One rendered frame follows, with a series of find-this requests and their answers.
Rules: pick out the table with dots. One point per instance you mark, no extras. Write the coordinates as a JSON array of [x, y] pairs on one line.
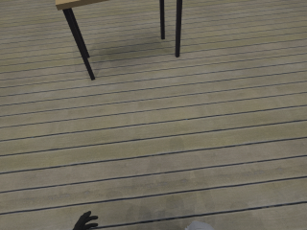
[[67, 5]]

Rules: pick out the robot left hand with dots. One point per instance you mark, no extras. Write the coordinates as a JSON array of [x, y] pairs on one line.
[[81, 223]]

